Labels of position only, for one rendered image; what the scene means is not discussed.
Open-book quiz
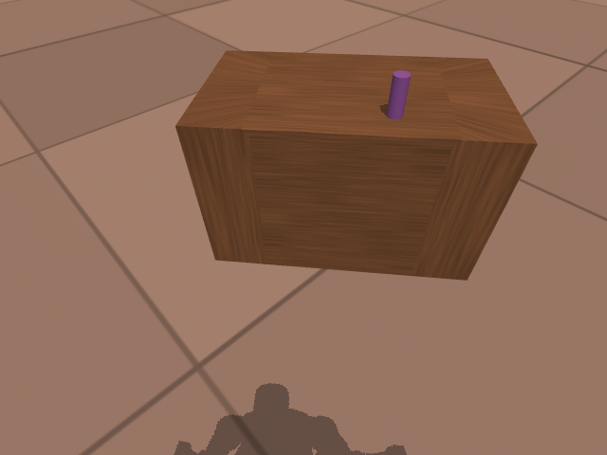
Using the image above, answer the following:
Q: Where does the can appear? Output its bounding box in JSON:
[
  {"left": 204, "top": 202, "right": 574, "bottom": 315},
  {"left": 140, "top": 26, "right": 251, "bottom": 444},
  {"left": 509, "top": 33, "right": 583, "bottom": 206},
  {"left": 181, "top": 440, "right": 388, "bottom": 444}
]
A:
[{"left": 386, "top": 70, "right": 411, "bottom": 119}]

